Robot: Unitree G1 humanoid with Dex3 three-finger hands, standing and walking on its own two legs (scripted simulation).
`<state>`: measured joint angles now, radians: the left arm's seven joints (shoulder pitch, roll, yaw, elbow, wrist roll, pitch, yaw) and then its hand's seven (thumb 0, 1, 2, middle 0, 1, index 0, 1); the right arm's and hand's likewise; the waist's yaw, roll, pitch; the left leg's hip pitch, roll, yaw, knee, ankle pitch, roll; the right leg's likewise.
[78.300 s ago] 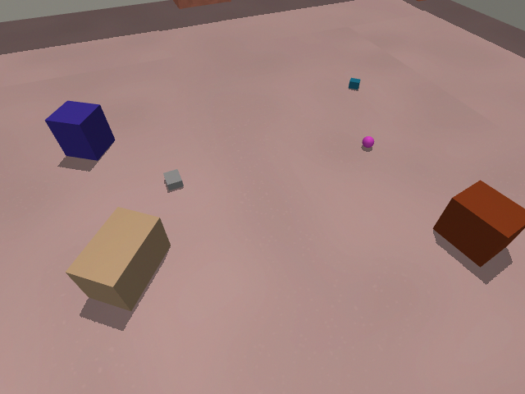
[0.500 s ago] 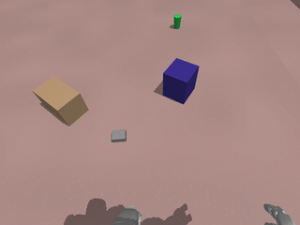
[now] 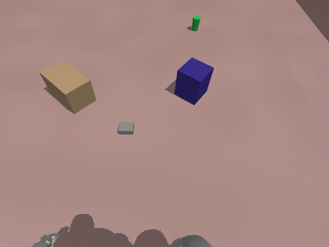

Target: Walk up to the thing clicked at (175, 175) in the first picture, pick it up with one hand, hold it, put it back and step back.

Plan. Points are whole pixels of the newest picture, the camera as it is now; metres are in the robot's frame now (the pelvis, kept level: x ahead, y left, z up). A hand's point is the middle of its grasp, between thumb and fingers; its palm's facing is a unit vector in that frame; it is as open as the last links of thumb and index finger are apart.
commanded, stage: step back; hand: left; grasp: from above
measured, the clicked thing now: (126, 128) +0.94 +0.27 -0.74
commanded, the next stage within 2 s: stand in 1.36 s
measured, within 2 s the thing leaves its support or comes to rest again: neither
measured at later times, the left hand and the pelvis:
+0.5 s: hand out of the picture -0.07 +0.26 -0.13, palm faces +0.05 -0.89 -0.45, open 7.4 cm; pelvis -0.15 -0.03 -0.01, yaw +3 degrees
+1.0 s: hand out of the picture -0.09 +0.23 -0.14, palm faces +0.08 -0.92 -0.38, open 7.4 cm; pelvis -0.12 -0.03 +0.00, yaw +3 degrees
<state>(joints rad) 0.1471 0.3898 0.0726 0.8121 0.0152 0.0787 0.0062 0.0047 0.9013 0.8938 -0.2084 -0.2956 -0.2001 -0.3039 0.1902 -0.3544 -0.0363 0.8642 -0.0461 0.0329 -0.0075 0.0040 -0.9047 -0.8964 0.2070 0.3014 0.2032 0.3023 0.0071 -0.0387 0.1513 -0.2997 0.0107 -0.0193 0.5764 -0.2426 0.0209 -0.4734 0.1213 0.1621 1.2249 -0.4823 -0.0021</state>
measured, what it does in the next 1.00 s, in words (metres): walks backwards: right foot, then left foot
